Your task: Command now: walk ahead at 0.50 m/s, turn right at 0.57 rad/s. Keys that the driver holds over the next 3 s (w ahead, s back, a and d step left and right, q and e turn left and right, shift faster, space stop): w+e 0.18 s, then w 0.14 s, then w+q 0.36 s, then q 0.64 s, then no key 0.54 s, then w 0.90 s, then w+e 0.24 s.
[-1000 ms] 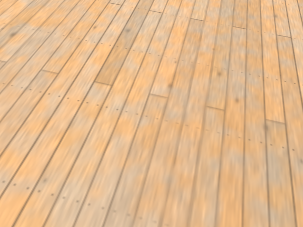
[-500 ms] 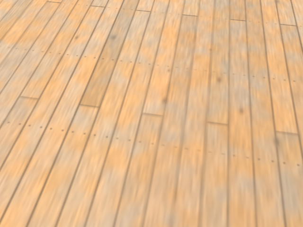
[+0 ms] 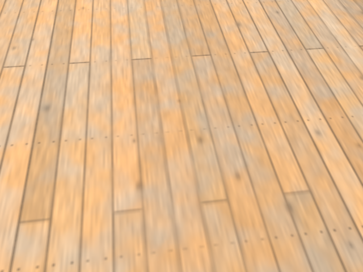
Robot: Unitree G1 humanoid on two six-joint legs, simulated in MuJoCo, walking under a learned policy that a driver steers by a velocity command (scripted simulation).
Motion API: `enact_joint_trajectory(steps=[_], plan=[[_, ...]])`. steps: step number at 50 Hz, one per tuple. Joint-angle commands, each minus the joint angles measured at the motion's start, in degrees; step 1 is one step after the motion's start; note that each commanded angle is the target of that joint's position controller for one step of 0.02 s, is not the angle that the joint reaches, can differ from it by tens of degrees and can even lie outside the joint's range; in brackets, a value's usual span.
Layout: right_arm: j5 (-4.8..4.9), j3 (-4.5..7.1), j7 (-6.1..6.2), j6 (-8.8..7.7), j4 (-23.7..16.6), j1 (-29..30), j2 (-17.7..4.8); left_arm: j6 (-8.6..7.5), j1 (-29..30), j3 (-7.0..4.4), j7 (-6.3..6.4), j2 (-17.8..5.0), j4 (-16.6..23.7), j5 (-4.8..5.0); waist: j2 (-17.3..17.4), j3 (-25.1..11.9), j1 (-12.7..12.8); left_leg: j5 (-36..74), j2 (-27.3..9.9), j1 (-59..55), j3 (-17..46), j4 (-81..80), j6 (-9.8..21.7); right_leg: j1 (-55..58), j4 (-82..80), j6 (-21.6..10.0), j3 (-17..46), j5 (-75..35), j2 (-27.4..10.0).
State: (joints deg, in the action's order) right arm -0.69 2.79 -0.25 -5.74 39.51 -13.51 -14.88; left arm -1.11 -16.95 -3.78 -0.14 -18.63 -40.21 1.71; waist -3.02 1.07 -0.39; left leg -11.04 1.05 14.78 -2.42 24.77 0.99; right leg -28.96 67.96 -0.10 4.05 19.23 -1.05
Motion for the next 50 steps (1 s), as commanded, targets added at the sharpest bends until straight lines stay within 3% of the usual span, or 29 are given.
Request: enact_joint_trajectory(steps=[1,7,12,14,15,16,17,18,19,20,21,22,23,24,27,30,34,36,39,41,42,43,44,45,46,47,48,49,50], plan=[[0.32,2.05,0.27,-0.98,-1.57,-0.93,-6.93,-0.1,2.35,-0.85,-0.42,-2.29,5.67,-0.06,9.51,0.08,-0.85,6.07,-15.51,-9.22,13.11,-14.26,9.05,-12.15,-1.64,1.01,1.8,-3.63,-4.77],[0.43,3.05,0.71,-0.32,1.29,-1.35,-10.25,-0.52,9.85,0.06,-1.76,-0.57,7.71,-0.42,6.77,1.51,-2.51,14.6,-15.2,-11.59,1.65,-15.57,8.67,-12.14,-18.85,1.28,-0.72,-17.26,-4.91],[1.93,3.58,0.51,0.73,4.59,-5.74,-12.36,-1.08,17.29,0.58,-3.14,0.11,10.56,-0.28,6.11,3.99,-4.27,17.75,-16.96,-15.42,-2.4,-14.74,7.48,-8.02,-29.94,-1.89,-4.24,-16.57,-2.96],[2.55,3.94,0.41,1.29,5.47,-6.0,-13.74,-1.15,16.59,-0.03,-3.26,-1.25,11.01,-0.66,7.04,2.96,-2.41,30.68,-17.84,-18.07,-3.57,-10.74,6.97,-3.84,-32.48,-4.22,-6.1,-11.21,-0.54],[2.78,4.15,0.52,1.58,5.75,-5.74,-14.71,-1.05,13.65,-0.81,-3.11,-2.72,10.51,-0.99,8.06,0.53,-0.09,40.69,-17.66,-18.81,-4.62,-5.82,6.32,1.51,-33.59,-5.52,-7.53,-9.2,1.46],[2.87,3.95,0.67,1.94,5.96,-5.03,-14.73,-0.91,6.04,-2.13,-2.8,-4.83,8.47,-1.09,7.61,-3.86,4.67,47.04,-16.11,-16.94,-6.82,3.48,4.98,12.56,-36.95,-7.24,-8.94,-11.95,3.76],[2.37,2.98,0.92,1.81,6.03,-6.06,-12.79,-0.58,-2.68,-3.71,-1.9,-7.94,6.02,-1.03,6.32,-8.66,8.7,41.31,-13.95,-7.49,-7.77,15.62,3.13,28.56,-36.89,-8.79,-6.03,-15.08,2.94],[0.4,0.53,0.36,1.09,3.5,-10.41,-6.17,-0.51,-8.1,-4.89,-0.92,-14.66,5.16,-1.67,-7.21,-17.05,6.91,3.28,-6.49,16.55,-7.7,39.53,-0.69,51.89,-37.17,-16.57,20.09,-11.92,-13.8],[1.38,0.07,-0.15,-0.17,5.02,-11.3,-6.61,-0.96,-8.93,-3.77,-0.95,-12.42,6.02,-1.43,-7.76,-27.28,7.4,-23.82,-0.74,22.42,5.04,51.18,-1.01,54.13,-46.65,-21.77,40.72,-7.26,-22.7],[3.89,1.75,-0.54,-0.52,3.56,-4.98,-11.56,-1.59,-6.46,-2.53,-1.41,-8.9,5.33,-1.73,-2.71,-18.89,8.49,-20.91,-3.43,27.24,8.53,53.93,-0.36,47.45,-48.43,-18.45,31.76,-6.7,-20.78],[4.31,1.5,-0.49,-0.66,2.25,-1.47,-10.84,-2.04,-3.6,-2.06,-1.44,-7.46,4.52,-1.59,-2.36,-10.61,6.69,-16.19,-5.85,28.24,7.2,50.89,0.22,38.31,-49.34,-16.11,22.21,-9.43,-18.31],[3.06,1.47,-0.07,-0.45,2.59,-0.61,-9.98,-2.46,-0.06,-1.45,-1.51,-5.35,3.9,-1.54,-0.38,-6.28,4.23,-11.69,-8.09,26.55,6.72,46.71,0.08,30.8,-50.79,-14.17,16.23,-12.3,-15.6],[2.37,1.81,0.1,0.35,3.33,-2.11,-9.86,-3.01,2.57,-0.87,-1.66,-3.23,3.95,-1.87,-1.89,-4.2,1.99,-8.01,-9.56,23.09,7.32,44.07,-0.14,25.4,-52.9,-12.96,11.49,-15.14,-13.46],[2.43,1.76,0.03,1.28,4.35,-4.51,-9.01,-3.58,3.99,-0.84,-1.72,-2.65,3.81,-2.17,-3.09,-3.92,0.5,-5.15,-10.03,19.56,7.78,43.41,-0.54,21.87,-55.26,-12.64,8.85,-15.6,-12.69],[2.54,1.6,0.39,3.07,5.12,-5.07,-6.59,-5.3,4.72,-1.21,-1.47,-2.74,1.83,-2.61,-0.92,-1.46,-0.82,0.07,-9.55,20.17,8.74,40.47,-1.89,18.68,-59.3,-12.64,1.92,-21.31,-12.22],[2.21,1.56,0.37,2.93,3.91,-1.13,-5.74,-5.51,3.2,-1.38,-0.6,-3.02,-0.19,-2.93,-0.07,0.73,0.24,8.73,-8.48,24.83,10.09,32.24,-2.53,21.32,-60.32,-11.31,-3.79,-25.02,-11.31],[1.89,0.74,-1.03,2.34,2.0,5.2,-3.97,-5.17,2.21,-1.6,0.22,-4.5,-1.76,-2.5,0.76,2.96,2.74,18.13,-7.33,23.71,5.93,19.02,-1.69,23.74,-61.89,-9.38,-9.55,-25.06,-10.99],[1.34,0.3,-1.85,2.19,0.03,8.93,-3.12,-4.36,1.31,-1.76,0.74,-5.22,-2.85,-2.23,1.54,5.06,3.83,18.32,-6.44,23.75,3.48,13.72,-1.02,25.96,-59.52,-8.76,-12.07,-33.94,-11.6],[1.0,0.63,-3.46,2.0,-2.54,10.04,-3.76,-2.26,0.43,-2.2,1.8,-6.87,-3.61,-1.47,0.06,2.98,3.56,13.29,-3.97,22.1,-0.21,10.29,0.39,31.51,-52.32,-7.57,-13.84,-48.34,-12.92],[0.93,1.74,-4.04,2.26,-2.56,5.25,-5.94,-1.06,2.0,-2.64,2.71,-8.3,-2.93,-0.87,-2.27,-1.04,0.56,7.27,-0.48,16.12,-2.61,10.08,2.28,33.58,-43.65,-6.15,-14.3,-61.24,-12.93],[0.99,2.83,-3.89,2.37,-1.64,-0.13,-8.06,-0.55,2.95,-2.72,3.02,-8.54,-2.48,-0.75,-2.21,-4.03,-2.32,6.28,1.36,9.82,-2.87,8.85,3.65,32.6,-35.76,-5.11,-14.47,-62.95,-12.13],[0.86,4.21,-3.08,2.31,-0.26,-7.07,-10.74,-0.47,4.32,-2.39,3.09,-7.83,-1.93,-0.43,-0.17,-7.51,-6.48,13.16,2.63,-0.5,-1.8,2.71,5.65,28.4,-24.0,-2.8,-15.38,-56.83,-9.47],[0.75,5.22,-1.5,2.67,-0.35,-9.6,-15.51,-1.16,1.08,-1.02,2.67,-3.99,-0.91,-2.3,9.94,-12.83,-5.57,36.94,-6.85,-16.02,11.12,4.28,9.5,15.0,-6.4,0.69,-15.26,-24.96,-4.48],[-0.33,5.29,-1.05,2.63,-3.41,-5.33,-19.17,-2.1,-6.82,0.75,1.35,0.63,0.43,-3.53,19.55,-22.36,1.11,53.36,-22.85,-34.25,39.21,5.49,24.65,-5.55,15.94,4.66,-7.01,21.45,7.05],[-0.11,4.63,-1.45,3.09,-4.9,-5.75,-15.37,-2.93,-3.29,-0.32,0.35,-5.63,-0.47,-2.3,8.74,-29.38,-4.28,44.15,-22.0,-32.99,38.8,1.46,24.43,-6.82,18.41,3.51,3.88,18.7,4.22],[0.45,3.93,-1.46,3.24,-5.61,-2.11,-12.8,-2.88,2.74,-0.57,0.3,-6.48,1.62,-0.53,6.25,-21.62,-3.86,35.63,-18.99,-26.35,31.47,-0.22,21.25,-9.04,15.53,2.26,3.26,14.26,1.81],[1.45,3.44,-1.28,3.56,-5.42,0.87,-10.77,-2.41,4.65,-0.48,1.02,-5.51,1.76,-1.1,1.17,-12.96,-1.66,29.67,-15.72,-16.63,26.41,-2.41,17.96,-10.08,9.89,2.4,1.82,10.62,-0.32],[1.76,2.96,-0.82,3.88,-5.83,2.8,-9.21,-1.48,5.11,-0.79,1.77,-5.99,1.66,-1.88,2.02,-9.55,-0.36,25.85,-14.14,-9.56,24.15,-4.07,16.64,-8.21,5.61,2.7,1.67,8.3,-1.74],[1.13,2.96,-0.61,4.23,-6.16,3.74,-9.34,-0.55,4.31,-0.95,1.91,-5.96,1.69,-1.98,4.18,-7.6,1.22,23.28,-12.26,-3.32,22.94,-5.81,15.91,-4.19,2.71,2.9,1.52,6.79,-1.95]])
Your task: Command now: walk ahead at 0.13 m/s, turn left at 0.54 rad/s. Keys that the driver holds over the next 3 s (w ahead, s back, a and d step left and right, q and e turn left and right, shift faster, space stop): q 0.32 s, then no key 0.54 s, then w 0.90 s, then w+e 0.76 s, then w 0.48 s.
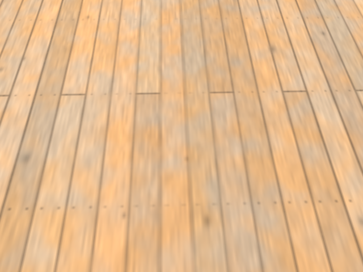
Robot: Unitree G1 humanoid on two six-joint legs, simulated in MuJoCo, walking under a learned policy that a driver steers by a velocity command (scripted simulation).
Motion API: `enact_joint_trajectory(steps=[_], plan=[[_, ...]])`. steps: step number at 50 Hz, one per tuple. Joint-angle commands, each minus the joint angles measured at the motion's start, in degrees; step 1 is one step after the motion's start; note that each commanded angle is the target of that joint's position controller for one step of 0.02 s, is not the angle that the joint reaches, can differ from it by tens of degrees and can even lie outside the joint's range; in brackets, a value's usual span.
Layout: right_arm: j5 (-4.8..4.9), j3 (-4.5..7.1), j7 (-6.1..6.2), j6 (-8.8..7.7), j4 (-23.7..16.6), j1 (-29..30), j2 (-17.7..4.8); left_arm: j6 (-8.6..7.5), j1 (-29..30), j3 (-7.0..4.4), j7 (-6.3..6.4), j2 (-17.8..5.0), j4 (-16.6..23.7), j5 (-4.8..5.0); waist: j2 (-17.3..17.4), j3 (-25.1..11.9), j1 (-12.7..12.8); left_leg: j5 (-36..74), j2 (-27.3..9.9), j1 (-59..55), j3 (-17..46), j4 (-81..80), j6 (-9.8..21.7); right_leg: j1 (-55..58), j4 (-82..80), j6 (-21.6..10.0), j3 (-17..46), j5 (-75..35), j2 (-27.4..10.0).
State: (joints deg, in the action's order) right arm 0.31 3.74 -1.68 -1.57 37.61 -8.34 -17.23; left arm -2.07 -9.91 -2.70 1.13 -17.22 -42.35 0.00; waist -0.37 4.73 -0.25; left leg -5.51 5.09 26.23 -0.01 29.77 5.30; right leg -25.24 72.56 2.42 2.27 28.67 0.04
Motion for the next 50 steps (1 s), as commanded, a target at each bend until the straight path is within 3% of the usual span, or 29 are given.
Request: enact_joint_trajectory(steps=[1,4,6,9,13,15,16,17,18,19,20,21,22,23,25,28,30,32,33,34,35,36,37,40,43,45,47,48,50], plan=[[-0.43,2.22,0.91,0.27,-4.56,-0.44,-7.47,0.98,-3.94,-1.95,0.8,-6.57,3.56,-0.5,3.07,-10.57,2.04,17.93,-14.97,-11.06,19.39,-11.58,11.28,-5.57,-4.7,0.91,2.54,-3.49,-2.41],[-0.62,2.89,1.87,0.61,-4.44,-0.79,-9.13,1.33,-4.33,-1.34,1.49,-4.56,3.11,-0.86,4.44,-12.74,2.11,23.23,-13.51,-9.26,17.23,-10.27,10.88,-3.86,-13.31,2.79,1.92,-6.02,-1.16],[-0.09,3.11,2.68,1.44,-4.64,-0.6,-9.64,1.66,-2.91,-1.29,1.66,-4.55,3.26,-0.75,5.04,-14.52,1.5,16.19,-12.75,-9.55,18.0,-9.69,9.57,-3.34,-17.19,3.46,2.66,-9.6,-0.86],[0.07,3.07,3.43,2.75,-5.33,0.44,-9.49,1.89,0.29,-1.36,1.43,-4.54,4.15,-0.31,7.17,-13.16,0.41,-0.24,-11.05,-7.77,20.64,-10.4,7.43,-2.26,-23.19,3.46,3.3,-12.98,0.04],[-0.02,3.08,3.31,3.55,-5.63,-0.2,-9.11,0.58,1.86,-1.66,0.62,-4.93,4.95,0.03,9.98,-11.97,-0.74,-1.87,-11.31,-10.07,25.79,-7.98,6.51,0.58,-32.44,2.16,3.69,-11.05,1.39],[0.55,2.86,3.3,3.9,-6.01,0.69,-8.48,-0.24,-0.7,-2.09,0.06,-5.05,4.32,0.2,10.36,-12.0,1.05,1.97,-10.34,-10.9,27.42,-4.75,4.98,5.88,-42.98,0.56,2.83,-14.83,1.69],[0.9,2.55,3.42,4.1,-6.05,0.29,-7.44,-0.52,-2.54,-2.63,-0.04,-6.16,3.79,-0.03,9.27,-11.8,1.9,-0.29,-8.23,-8.88,26.45,-2.01,2.83,11.09,-49.8,-0.8,3.49,-20.21,-0.64],[0.32,1.62,3.37,4.17,-6.03,-2.66,-4.17,-0.34,-3.24,-3.51,0.19,-10.27,4.26,-1.17,-0.55,-13.14,0.13,-14.76,-3.43,-3.85,19.75,8.42,-0.72,16.93,-52.95,-5.12,13.4,-24.76,-12.73],[0.54,1.94,3.25,3.54,-7.97,-2.66,-4.92,0.4,-2.05,-4.29,0.13,-13.72,3.73,-3.11,-17.55,-9.14,-1.96,-30.19,5.12,7.59,8.59,18.69,-4.07,16.23,-55.64,-15.27,27.57,-35.62,-21.77],[-0.6,3.16,3.17,2.81,-6.77,-3.63,-9.46,0.23,-0.78,-3.63,0.2,-10.38,5.24,-3.0,-13.83,-9.91,-0.66,-30.99,1.46,8.17,10.49,31.51,-6.38,15.09,-55.3,-19.1,29.77,-37.18,-23.92],[0.07,3.87,3.11,2.99,-5.07,-4.11,-10.75,0.26,1.13,-2.91,0.45,-7.71,5.86,-2.27,-8.73,-9.41,-0.96,-27.35,1.04,7.89,10.68,36.46,-7.16,14.48,-53.56,-17.2,23.19,-37.24,-20.54],[0.18,3.73,3.46,3.67,-3.51,-4.99,-9.36,0.41,2.85,-2.57,0.47,-6.51,6.08,-1.32,-6.03,-8.54,-1.59,-24.66,0.72,7.75,10.01,38.48,-8.29,14.63,-52.27,-14.49,17.77,-36.44,-16.6],[-0.09,3.38,3.73,4.2,-3.3,-4.79,-8.09,0.55,3.19,-2.28,0.53,-5.83,5.93,-0.38,-5.92,-7.95,-1.1,-22.36,0.62,8.68,9.94,40.02,-9.16,15.39,-51.75,-13.66,15.53,-37.25,-15.31],[0.06,2.75,3.66,4.5,-3.2,-4.53,-6.06,0.81,2.83,-1.94,0.64,-5.42,5.6,-0.18,-6.04,-7.7,-0.95,-21.17,0.69,7.53,9.17,39.52,-9.83,15.06,-51.74,-13.47,12.85,-39.09,-13.82],[0.51,1.79,3.58,4.47,-3.93,-2.53,-3.77,1.33,1.8,-1.8,0.7,-4.96,4.95,-0.49,-8.18,-8.1,-0.09,-19.6,-0.07,5.47,6.51,32.34,-10.68,16.85,-51.74,-13.37,9.26,-39.62,-11.71],[0.16,0.47,3.11,4.22,-4.71,-0.01,-1.4,1.94,1.2,-2.01,0.68,-5.62,4.21,-0.41,-11.62,-9.73,1.45,-20.59,-3.39,-2.93,3.04,16.39,-10.88,17.74,-50.94,-13.65,7.67,-39.44,-11.51],[0.54,0.72,2.78,4.11,-4.3,-0.04,-2.59,2.33,-0.55,-2.4,0.44,-7.13,3.41,0.0,-12.79,-9.67,2.48,-18.29,-3.57,-6.96,1.15,8.22,-10.42,18.0,-50.42,-14.42,9.16,-39.01,-12.48],[0.36,0.86,2.5,3.92,-2.33,-3.13,-2.58,2.44,-0.21,-2.06,0.24,-6.79,2.88,0.88,-11.16,-8.69,0.56,-7.15,-3.09,-13.87,-0.3,-6.62,-8.42,15.73,-48.86,-13.0,8.78,-37.02,-11.63],[-0.12,0.91,2.5,3.83,-2.06,-3.3,-3.42,2.04,-2.45,-1.75,0.12,-6.04,1.91,1.1,-9.44,-8.22,0.7,-1.58,-3.9,-18.25,1.47,-11.69,-6.72,13.25,-48.74,-10.59,8.58,-34.14,-10.82],[-0.69,1.18,2.89,3.82,-2.59,-3.81,-5.97,1.26,-3.66,-1.23,-0.23,-4.98,1.73,0.07,-4.67,-10.01,1.5,6.39,-8.94,-24.33,7.02,-10.2,-4.72,9.23,-46.66,-6.89,6.91,-28.24,-9.19],[-1.32,1.96,3.27,4.07,-2.41,-2.46,-9.81,0.15,-5.41,-0.47,-0.9,-2.44,2.14,-1.43,7.13,-10.9,4.7,12.71,-14.26,-24.45,12.04,-6.31,-0.76,6.38,-44.53,-3.04,0.93,-19.02,-3.67],[-1.57,0.78,2.66,3.71,-2.24,-0.78,-4.58,-0.07,-2.19,-0.16,-0.78,-2.17,2.0,-1.94,8.69,-10.85,2.85,4.02,-14.48,-17.12,12.16,-7.21,1.51,11.61,-46.1,-0.48,-0.36,-15.09,-3.26],[-1.89,0.08,2.22,3.24,-2.19,0.09,-2.08,0.03,0.42,-0.44,-0.76,-3.45,1.77,-1.83,6.61,-8.78,1.94,-2.69,-12.01,-15.29,10.89,-7.86,0.22,12.86,-46.19,0.54,-0.58,-17.51,-2.96],[-1.64,0.1,2.13,1.96,-0.8,-1.05,-3.17,0.92,0.3,-0.71,-0.17,-3.81,0.61,-1.22,6.45,-4.92,1.52,-5.18,-9.88,-11.94,9.48,-8.32,-2.26,13.27,-46.04,0.16,-0.61,-20.13,-2.9],[-1.37,-0.31,2.42,1.58,0.23,-2.12,-2.3,1.01,-0.72,-0.71,0.1,-3.37,-1.04,-0.98,5.07,-3.93,1.51,-5.29,-9.28,-11.29,9.0,-8.03,-2.67,13.82,-46.51,-0.02,-0.62,-20.69,-2.94],[-1.08,0.03,2.8,1.88,1.15,-3.87,-3.33,1.12,-1.37,-0.68,0.29,-2.72,-2.36,-0.59,5.69,-4.3,0.61,-20.56,-9.05,-11.63,10.08,-10.18,-1.42,12.31,-43.39,0.0,-3.77,-12.32,-0.43],[-0.47,1.15,3.01,2.21,1.67,-6.73,-7.2,0.57,0.71,-0.94,0.31,-2.89,-1.59,0.22,9.91,-0.04,-1.63,-38.19,-14.4,-11.69,19.23,-16.23,3.12,3.04,-35.28,-0.77,-6.34,-4.66,1.82],[-0.16,1.42,3.13,1.93,2.04,-7.93,-8.1,-0.11,2.28,-1.08,0.12,-3.14,-0.66,0.72,11.45,2.23,-2.49,-40.74,-17.79,-11.25,24.54,-18.63,5.63,-0.36,-31.34,-1.84,-4.95,-3.38,0.77],[0.14,1.3,3.34,0.7,2.82,-8.9,-7.28,-1.61,2.96,-1.49,-0.67,-3.71,0.11,1.66,12.55,3.65,-2.5,-36.19,-21.85,-14.75,29.47,-19.87,8.4,-7.2,-25.35,-4.39,-1.31,0.64,-2.46]])
Over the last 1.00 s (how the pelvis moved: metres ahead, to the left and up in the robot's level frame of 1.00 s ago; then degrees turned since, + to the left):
0.51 -0.08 -0.01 6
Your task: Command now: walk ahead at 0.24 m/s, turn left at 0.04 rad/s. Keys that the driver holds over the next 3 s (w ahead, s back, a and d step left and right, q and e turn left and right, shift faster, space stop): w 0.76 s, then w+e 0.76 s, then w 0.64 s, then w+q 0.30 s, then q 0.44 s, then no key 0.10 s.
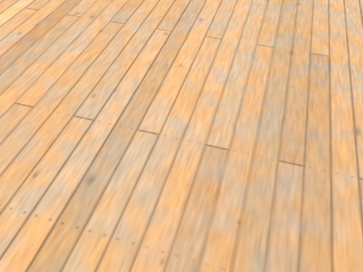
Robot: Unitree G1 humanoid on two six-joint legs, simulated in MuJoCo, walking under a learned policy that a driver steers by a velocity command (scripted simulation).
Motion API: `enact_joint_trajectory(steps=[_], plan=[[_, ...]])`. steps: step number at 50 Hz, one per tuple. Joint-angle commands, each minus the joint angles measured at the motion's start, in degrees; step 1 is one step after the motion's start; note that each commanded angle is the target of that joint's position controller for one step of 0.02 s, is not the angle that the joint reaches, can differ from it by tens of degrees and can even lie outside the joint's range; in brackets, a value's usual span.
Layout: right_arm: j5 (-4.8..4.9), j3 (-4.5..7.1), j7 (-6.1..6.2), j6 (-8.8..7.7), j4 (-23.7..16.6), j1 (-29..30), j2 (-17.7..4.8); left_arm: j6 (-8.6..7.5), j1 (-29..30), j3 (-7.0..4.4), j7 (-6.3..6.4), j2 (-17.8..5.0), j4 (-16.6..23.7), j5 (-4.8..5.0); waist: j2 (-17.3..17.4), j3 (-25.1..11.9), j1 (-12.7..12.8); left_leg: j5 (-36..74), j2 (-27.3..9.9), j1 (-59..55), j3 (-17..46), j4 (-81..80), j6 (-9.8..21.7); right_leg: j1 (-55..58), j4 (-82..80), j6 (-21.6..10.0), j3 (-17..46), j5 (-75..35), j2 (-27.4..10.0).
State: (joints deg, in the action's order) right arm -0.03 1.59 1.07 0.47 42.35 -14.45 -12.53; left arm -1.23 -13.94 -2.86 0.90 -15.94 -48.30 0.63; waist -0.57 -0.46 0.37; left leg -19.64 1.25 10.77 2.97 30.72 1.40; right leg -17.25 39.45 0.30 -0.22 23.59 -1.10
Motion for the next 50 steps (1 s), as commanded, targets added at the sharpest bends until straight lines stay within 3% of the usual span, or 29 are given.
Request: enact_joint_trajectory(steps=[1,3,4,5,6,7,8,9,10,12,14,16,20,24,27,29,30,31,32,33,34,35,36,37,38,41,44,47,50], plan=[[0.82,3.35,0.55,-1.8,-1.86,-2.44,-11.37,-3.11,6.77,-1.31,-1.01,-4.95,6.07,1.34,11.81,8.34,-2.77,-18.81,-18.42,-1.68,25.93,-20.4,12.39,-16.6,6.85,-3.41,1.86,7.07,-2.41],[1.63,3.34,0.24,-2.02,-2.38,0.98,-11.21,-4.14,4.52,-1.05,-2.01,-4.18,4.72,1.28,8.75,6.18,-0.62,-10.86,-15.4,-0.25,19.36,-18.76,10.31,-8.48,-2.56,-4.69,0.13,1.75,-1.95],[1.91,3.38,0.02,-1.84,-2.68,3.19,-11.39,-4.4,0.73,-1.19,-2.31,-3.96,2.71,0.96,7.64,4.07,1.69,-6.8,-12.7,3.92,14.86,-16.93,8.84,1.49,-8.73,-4.44,-2.18,-7.1,-0.03],[1.58,3.23,-0.11,-1.68,-2.6,3.61,-10.65,-4.35,-4.2,-1.61,-2.42,-4.22,0.18,0.47,6.61,1.88,3.76,-4.63,-10.2,8.0,11.36,-13.41,7.55,11.01,-11.13,-3.36,-3.9,-13.27,2.29],[0.95,2.6,-0.21,-1.82,-2.7,3.75,-8.35,-4.16,-9.17,-2.1,-2.31,-5.25,-1.61,0.24,4.13,0.28,5.51,-3.1,-7.44,12.39,7.81,-6.97,5.61,18.23,-11.75,-3.16,-1.34,-12.24,1.13],[-0.14,1.23,-0.43,-2.22,-3.92,4.69,-3.85,-4.18,-15.52,-2.87,-1.75,-9.35,-2.2,0.12,-8.41,-1.62,7.28,-4.88,-1.35,19.84,0.52,12.44,1.1,24.51,-19.87,-6.58,15.49,-5.63,-10.44],[1.42,1.93,0.0,-3.24,-6.59,4.25,-5.53,-4.61,-17.45,-3.84,-2.42,-14.85,-2.01,-0.41,-19.38,-1.55,6.58,-13.97,3.17,30.92,0.22,26.05,-0.49,26.33,-28.98,-15.29,39.82,6.41,-20.89],[2.46,2.96,0.07,-4.08,-5.52,3.32,-9.5,-5.05,-12.26,-2.61,-2.4,-10.98,-0.49,-0.45,-10.68,2.78,4.57,-11.84,-1.26,35.35,4.0,33.44,0.33,23.15,-30.29,-16.32,40.14,14.13,-21.71],[2.68,3.17,-0.36,-4.69,-4.74,3.38,-10.06,-5.2,-9.0,-1.87,-2.08,-8.48,0.5,-0.35,-7.76,6.1,3.41,-5.34,-3.6,37.61,3.84,34.66,1.45,21.21,-30.25,-14.44,34.2,13.57,-19.37],[1.33,3.31,-0.69,-5.23,-3.54,3.83,-9.14,-5.08,-6.19,-1.21,-1.98,-7.52,1.25,-0.51,-4.37,6.68,2.29,3.66,-6.56,36.95,2.19,31.84,1.76,19.81,-30.97,-11.43,24.29,1.41,-15.17],[0.91,3.2,-1.46,-5.13,-3.11,4.22,-7.71,-4.75,-7.71,-0.49,-1.87,-5.87,0.72,-0.78,-5.23,5.0,2.32,9.28,-7.15,33.85,0.18,29.25,1.0,19.09,-31.39,-9.99,16.57,-11.31,-11.84],[0.67,3.01,-1.77,-4.81,-3.58,5.8,-6.72,-4.45,-9.67,-0.37,-1.62,-6.08,-0.08,-0.57,-4.3,4.2,2.63,12.52,-6.89,34.43,-1.53,26.12,-0.44,19.87,-31.33,-10.42,12.09,-22.23,-10.79],[0.91,1.86,-2.31,-5.15,-6.22,13.47,-4.54,-3.57,-10.81,-0.27,-0.65,-7.12,-0.84,-0.59,-3.76,5.75,4.08,20.96,-5.58,30.54,-3.73,11.6,-2.26,16.17,-32.97,-9.92,5.96,-28.03,-8.71],[1.43,1.34,-3.55,-5.83,-8.25,20.0,-4.47,-3.19,-13.95,-0.43,-0.27,-7.85,-2.49,-0.04,-3.53,8.41,5.45,25.3,-3.85,27.05,-4.66,2.12,-1.6,16.71,-33.84,-10.57,4.9,-26.85,-10.51],[1.55,1.51,-4.39,-6.39,-9.29,21.68,-5.74,-2.62,-14.09,-0.91,-0.14,-8.39,-3.3,0.37,-3.98,8.31,3.91,21.87,-3.18,26.49,-4.06,-1.31,0.94,22.37,-30.48,-10.02,4.67,-34.56,-13.06],[1.28,2.45,-4.3,-6.41,-8.38,17.57,-8.13,-2.21,-12.99,-1.52,0.07,-9.89,-3.1,0.16,-5.85,3.8,0.63,17.72,-0.57,19.22,-5.55,-1.53,3.11,25.45,-23.65,-8.86,4.02,-53.04,-13.4],[1.27,3.45,-3.9,-6.25,-6.62,11.09,-10.1,-1.73,-12.14,-1.73,0.15,-10.41,-2.91,-0.11,-6.66,-0.93,-3.04,16.78,1.27,10.73,-6.9,-1.83,4.74,25.51,-15.76,-8.08,2.95,-62.98,-12.42],[1.27,4.6,-3.18,-5.95,-3.72,1.17,-12.4,-1.36,-11.27,-1.44,0.28,-9.87,-2.39,-0.44,-6.13,-7.2,-7.9,18.71,0.48,-4.16,-6.15,-2.04,6.74,19.55,-3.98,-6.38,1.46,-63.49,-10.11],[0.4,5.46,-2.25,-5.43,-1.44,-9.57,-16.44,-1.51,-12.02,-0.4,0.45,-7.16,-0.75,-1.77,2.0,-16.54,-10.36,17.12,-11.9,-23.97,8.43,0.8,10.32,4.85,14.79,-5.03,0.18,-40.97,-6.21],[0.22,5.33,-3.0,-5.69,-0.23,-10.16,-17.49,-2.66,-20.78,1.78,-0.49,1.15,-1.04,-0.83,17.31,-24.59,-4.3,0.7,-24.0,-38.78,37.91,-7.84,19.53,-15.21,32.51,-2.29,5.03,8.18,5.18],[0.78,4.0,-2.82,-5.67,-0.27,-8.1,-11.53,-4.03,-14.25,0.06,-0.94,-6.5,-0.83,0.94,10.76,-18.11,-6.96,-6.3,-21.6,-33.27,38.65,-13.53,16.6,-21.27,37.42,-3.18,9.82,8.33,2.24],[0.88,3.39,-2.56,-5.68,-0.55,-3.23,-10.09,-4.83,-7.73,-0.74,-1.17,-8.79,1.58,2.3,7.98,-8.38,-5.87,-3.31,-19.79,-24.11,29.17,-15.27,14.22,-23.88,36.68,-3.74,7.58,2.79,-0.54],[0.57,3.18,-2.63,-5.86,-0.8,0.5,-9.69,-5.27,-4.77,-0.56,-0.83,-7.91,2.23,1.92,1.9,-3.88,-3.84,4.31,-17.81,-15.15,22.96,-17.08,13.18,-21.72,33.86,-3.55,6.11,-2.57,-3.4],[-0.03,2.92,-2.84,-6.14,-0.9,2.72,-8.58,-5.16,-3.99,-0.88,-0.64,-7.36,2.23,0.97,1.02,-1.21,-1.97,10.51,-15.57,-8.96,18.03,-18.57,12.77,-19.65,31.0,-3.03,5.59,-5.68,-5.1],[-0.71,2.65,-2.91,-6.48,-0.66,3.69,-7.72,-4.6,-5.78,-0.91,-0.7,-6.52,1.89,0.66,2.89,-1.39,0.05,13.26,-14.13,-5.32,15.0,-20.17,12.59,-16.2,29.71,-2.73,6.11,-7.66,-6.6],[-0.14,2.79,-2.97,-7.66,1.31,3.8,-7.77,-2.44,-6.99,-0.54,-0.48,-4.02,1.47,0.79,3.89,0.65,1.66,16.0,-13.59,0.54,7.72,-24.23,13.04,-15.36,25.66,-1.06,5.61,-9.28,-8.23],[-0.7,3.27,-2.19,-7.87,3.37,1.77,-9.77,-1.99,-1.15,-0.59,-0.31,-4.2,3.75,0.46,3.26,3.62,0.18,18.74,-13.07,0.82,2.22,-25.94,12.38,-20.79,18.21,0.29,6.68,-17.69,-8.08],[-0.54,3.17,-1.64,-7.63,4.14,1.25,-10.77,-2.72,3.71,-0.31,-1.16,-3.6,5.24,0.38,2.66,4.06,-1.56,21.92,-11.07,-0.33,-4.22,-25.94,9.98,-19.16,6.21,-0.09,4.69,-28.38,-6.26],[-0.09,3.28,-1.26,-7.11,5.78,-1.98,-12.04,-3.01,9.72,0.39,-2.15,-2.32,7.7,0.44,1.79,5.07,-4.34,22.28,-12.62,-5.11,-6.72,-25.81,9.22,-19.35,-0.94,-0.78,2.2,-31.88,-5.22]])
Over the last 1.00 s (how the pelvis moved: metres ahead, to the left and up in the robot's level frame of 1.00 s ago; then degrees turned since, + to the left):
0.09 -0.04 0.01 17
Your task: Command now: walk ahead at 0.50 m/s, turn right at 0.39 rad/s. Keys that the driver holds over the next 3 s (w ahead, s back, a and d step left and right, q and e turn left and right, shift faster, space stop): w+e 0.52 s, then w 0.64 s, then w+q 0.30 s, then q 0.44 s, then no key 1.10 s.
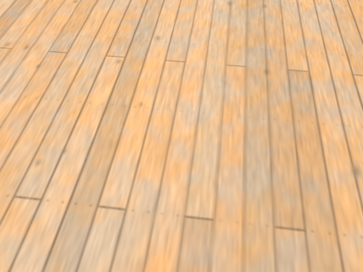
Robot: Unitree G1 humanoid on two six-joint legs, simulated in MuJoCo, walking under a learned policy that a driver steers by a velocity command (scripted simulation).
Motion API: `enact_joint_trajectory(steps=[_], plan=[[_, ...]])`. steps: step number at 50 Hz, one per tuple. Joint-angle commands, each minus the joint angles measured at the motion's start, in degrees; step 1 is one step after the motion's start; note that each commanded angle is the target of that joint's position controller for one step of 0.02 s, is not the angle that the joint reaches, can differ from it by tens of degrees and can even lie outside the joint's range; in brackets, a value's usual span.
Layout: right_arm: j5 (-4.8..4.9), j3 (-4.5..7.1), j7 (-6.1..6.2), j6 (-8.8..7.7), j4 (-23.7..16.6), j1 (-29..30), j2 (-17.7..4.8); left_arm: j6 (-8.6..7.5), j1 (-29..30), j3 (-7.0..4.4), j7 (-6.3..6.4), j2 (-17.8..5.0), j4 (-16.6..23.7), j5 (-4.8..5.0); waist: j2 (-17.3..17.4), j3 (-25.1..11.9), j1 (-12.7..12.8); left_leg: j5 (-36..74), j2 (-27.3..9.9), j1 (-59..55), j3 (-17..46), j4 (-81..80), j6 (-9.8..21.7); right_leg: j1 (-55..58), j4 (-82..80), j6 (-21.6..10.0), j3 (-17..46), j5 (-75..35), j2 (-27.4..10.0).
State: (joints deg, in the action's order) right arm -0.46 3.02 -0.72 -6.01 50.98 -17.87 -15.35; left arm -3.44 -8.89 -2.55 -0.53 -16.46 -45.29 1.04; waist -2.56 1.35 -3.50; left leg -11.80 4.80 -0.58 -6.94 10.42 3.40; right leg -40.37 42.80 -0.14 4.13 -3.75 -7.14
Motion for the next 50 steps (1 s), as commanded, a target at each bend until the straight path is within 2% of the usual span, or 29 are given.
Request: enact_joint_trajectory(steps=[1,5,7,8,9,10,11,12,13,14,15,16,19,24,27,29,31,32,33,34,35,36,37,38,39,40,42,46,50], plan=[[0.5,1.91,0.58,-0.21,-2.22,0.33,-9.43,-0.81,6.21,0.17,-1.08,-1.79,5.62,0.12,3.58,3.61,-1.08,15.25,-17.07,3.2,2.7,-4.68,7.05,2.35,-5.77,-0.75,-2.34,-3.9,1.02],[1.12,2.37,1.02,2.09,-1.25,-0.71,-10.65,-0.7,9.05,-0.14,-2.82,-2.88,9.29,0.12,4.53,3.3,-0.5,27.77,-20.17,-6.98,0.93,2.42,5.21,-0.1,-8.91,-3.4,-5.12,6.21,2.99],[1.08,2.83,1.67,3.16,-2.1,0.88,-12.36,-0.33,3.93,-1.44,-3.14,-5.28,9.36,0.03,6.91,-1.38,3.07,47.74,-19.96,-7.95,-1.03,12.51,3.64,8.7,-8.39,-5.65,-8.76,12.46,6.92],[0.99,2.78,2.1,3.8,-2.61,1.82,-12.4,-0.18,-3.95,-2.91,-2.93,-7.57,7.7,0.15,6.65,-5.72,7.55,52.48,-18.4,-5.25,-2.82,23.23,2.21,19.17,-10.52,-7.36,-9.89,11.51,9.55],[0.55,2.21,2.61,3.74,-3.76,1.59,-11.43,0.2,-14.08,-4.98,-2.04,-11.71,5.49,0.29,3.28,-11.35,12.05,43.1,-16.09,6.02,-3.42,38.7,0.0,36.46,-11.96,-10.26,-3.48,9.49,7.34],[-1.02,-0.39,1.61,2.1,-6.65,-3.97,-3.65,0.38,-16.69,-6.51,-1.31,-18.44,5.36,0.49,-11.03,-17.68,7.74,-0.31,-5.44,32.82,-2.1,60.68,-4.0,58.91,-14.56,-20.57,26.77,17.22,-7.56],[-0.22,-0.37,0.55,-0.44,-6.57,-1.39,-6.03,-0.06,-17.69,-5.19,-1.31,-14.57,6.78,0.22,-7.75,-24.89,9.59,-21.5,-1.24,42.06,10.82,68.92,-3.63,65.68,-23.59,-24.29,45.09,20.59,-12.65],[2.15,0.68,-0.25,-1.87,-8.41,4.54,-9.46,-0.37,-15.96,-4.16,-1.28,-11.35,6.63,-0.48,-4.77,-17.76,10.7,-17.16,-4.84,47.13,13.41,69.81,-2.22,61.47,-24.76,-20.62,36.24,18.62,-10.63],[2.3,0.32,-0.24,-2.62,-9.29,6.89,-8.9,-0.57,-12.41,-3.84,-1.15,-10.03,7.17,-0.36,-0.43,-11.56,8.86,-12.12,-7.39,46.64,12.54,65.56,-1.55,52.84,-24.92,-18.57,28.12,13.6,-8.13],[1.2,0.51,0.2,-2.7,-9.04,7.45,-8.6,-0.54,-8.54,-3.46,-1.08,-8.72,8.05,-0.35,3.01,-7.46,6.38,-8.99,-9.41,43.81,11.97,60.07,-1.95,44.41,-25.7,-17.08,22.45,7.7,-5.86],[0.48,0.97,0.47,-2.09,-8.86,6.84,-9.1,-0.56,-6.02,-2.85,-0.95,-7.08,9.11,-0.86,2.23,-5.66,4.27,-6.91,-10.85,39.58,12.05,56.67,-2.45,38.38,-27.16,-16.38,18.82,2.69,-4.02],[0.11,1.08,0.46,-1.31,-9.01,6.12,-8.82,-0.52,-4.89,-2.73,-0.86,-6.74,9.79,-1.08,0.99,-5.09,3.01,-5.79,-11.08,36.89,11.99,54.87,-3.27,34.7,-28.54,-16.54,17.67,0.53,-2.92],[-0.57,0.75,0.77,0.26,-9.83,6.55,-6.73,-0.78,-5.78,-3.29,0.06,-8.35,9.69,-0.43,0.3,-3.68,2.26,-1.47,-10.39,35.55,10.34,47.56,-6.4,28.6,-30.18,-16.96,12.86,-4.53,-0.94],[-0.02,-0.22,0.43,0.0,-13.0,17.58,-4.58,0.06,-9.88,-3.78,1.41,-9.71,8.25,0.03,-1.99,-1.51,6.41,15.58,-6.51,31.22,9.69,25.67,-7.69,25.21,-29.28,-12.71,9.9,4.52,2.79],[0.78,0.12,-0.24,-0.64,-14.16,20.36,-5.93,0.35,-12.21,-3.83,1.51,-9.57,7.0,0.36,-2.85,-1.31,7.41,17.53,-5.52,29.31,10.87,20.42,-6.86,28.12,-27.18,-11.84,13.42,8.59,0.83],[0.71,0.58,-0.77,-1.2,-14.03,19.82,-7.22,0.51,-13.01,-3.57,1.73,-8.51,6.24,0.24,-3.44,-1.41,7.15,15.64,-6.02,28.86,11.7,18.25,-5.38,32.42,-24.31,-11.24,15.92,9.09,-1.26],[0.57,1.08,-0.93,-1.7,-13.54,17.34,-8.07,0.86,-12.65,-3.6,1.76,-8.41,5.74,-0.12,-4.88,-1.23,5.69,10.79,-5.93,26.27,10.69,17.24,-3.28,34.92,-21.35,-10.45,17.47,5.3,-2.58],[0.32,1.66,-0.72,-1.92,-12.42,13.49,-8.76,1.05,-12.08,-3.35,1.66,-7.71,5.81,-0.25,-4.91,-2.56,3.59,9.79,-5.06,21.02,9.18,15.08,-1.78,35.15,-17.66,-9.49,16.78,0.26,-1.02],[-0.36,2.47,-0.43,-2.22,-11.31,7.46,-10.58,1.04,-11.97,-2.51,1.43,-5.64,6.21,-0.58,-3.46,-7.74,0.77,9.93,-7.88,10.79,11.19,15.63,0.73,33.3,-8.62,-7.85,14.27,-2.4,2.09],[-0.89,3.41,-0.28,-2.2,-10.62,-0.33,-14.28,0.81,-15.78,-1.43,1.43,-2.9,6.81,-1.36,5.3,-16.13,-0.29,9.27,-17.92,-6.51,23.82,17.85,5.98,22.26,8.11,-5.17,9.76,9.97,7.4],[-0.04,4.43,-0.92,-1.22,-7.43,-5.69,-16.61,0.16,-22.36,-0.71,1.37,-1.14,6.84,0.48,23.17,-19.77,1.4,-7.55,-26.79,-18.72,49.31,9.03,13.6,3.8,24.59,-1.58,4.79,36.5,13.59],[1.59,3.1,-1.17,-1.14,-8.01,-4.96,-11.33,-0.07,-18.68,-1.64,1.48,-6.66,6.1,1.14,14.79,-13.98,-0.55,-20.35,-26.35,-15.73,51.83,5.7,12.03,-2.86,30.44,-1.62,8.07,35.56,10.25],[1.42,2.31,-0.98,-0.83,-8.57,-1.45,-8.87,-0.11,-11.43,-2.2,1.46,-8.73,7.43,0.98,9.2,-6.74,-1.34,-18.15,-24.39,-8.58,43.29,5.1,9.81,-4.61,30.87,-1.79,6.42,30.35,8.08],[0.59,1.81,-0.93,-0.53,-9.11,1.31,-8.09,-0.2,-7.55,-2.05,1.48,-8.19,8.38,0.08,5.58,-3.19,-0.45,-11.23,-22.07,-1.85,36.86,4.29,9.09,-3.19,28.98,-1.74,4.3,26.52,5.97],[0.16,1.42,-0.82,-0.36,-8.96,2.99,-7.07,-0.49,-6.0,-2.06,1.25,-7.26,9.01,-0.62,5.47,-1.2,0.84,-5.33,-20.13,2.55,32.71,3.15,9.14,-1.83,25.51,-1.67,3.5,23.62,4.01],[-0.27,1.01,-0.66,-0.42,-8.86,3.62,-6.19,-0.61,-6.49,-2.01,0.97,-6.27,9.01,-0.67,7.13,-1.29,2.14,-0.81,-18.26,5.17,29.23,2.1,8.63,1.05,23.02,-1.61,2.87,21.81,2.54],[0.25,0.87,-0.53,-0.59,-8.08,2.98,-5.99,-0.5,-7.44,-1.6,0.7,-4.25,8.66,-0.46,8.78,-1.97,2.87,5.57,-16.76,6.74,24.77,0.57,9.18,2.9,19.21,-0.98,1.03,21.01,1.87],[1.02,1.63,0.03,-0.23,-6.43,0.89,-9.17,-0.76,-1.11,-0.52,0.53,-2.01,10.85,-0.97,6.78,-0.74,1.43,13.76,-16.57,7.02,18.8,-1.8,9.85,1.53,6.36,0.63,-1.09,12.94,1.08],[1.62,1.54,0.24,0.6,-4.57,-2.34,-10.02,-1.37,5.79,-0.07,-0.31,-1.21,12.22,-0.4,6.75,0.44,-1.09,15.18,-14.8,7.24,13.69,-1.57,7.93,6.12,-6.11,0.86,-3.2,2.1,3.04]])
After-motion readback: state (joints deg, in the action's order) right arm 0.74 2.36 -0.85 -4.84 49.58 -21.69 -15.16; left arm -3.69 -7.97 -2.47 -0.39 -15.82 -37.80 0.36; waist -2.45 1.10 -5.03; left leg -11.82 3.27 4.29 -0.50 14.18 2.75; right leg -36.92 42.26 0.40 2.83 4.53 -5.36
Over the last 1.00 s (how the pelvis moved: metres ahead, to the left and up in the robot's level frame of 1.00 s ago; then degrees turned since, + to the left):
0.46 0.00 0.01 -5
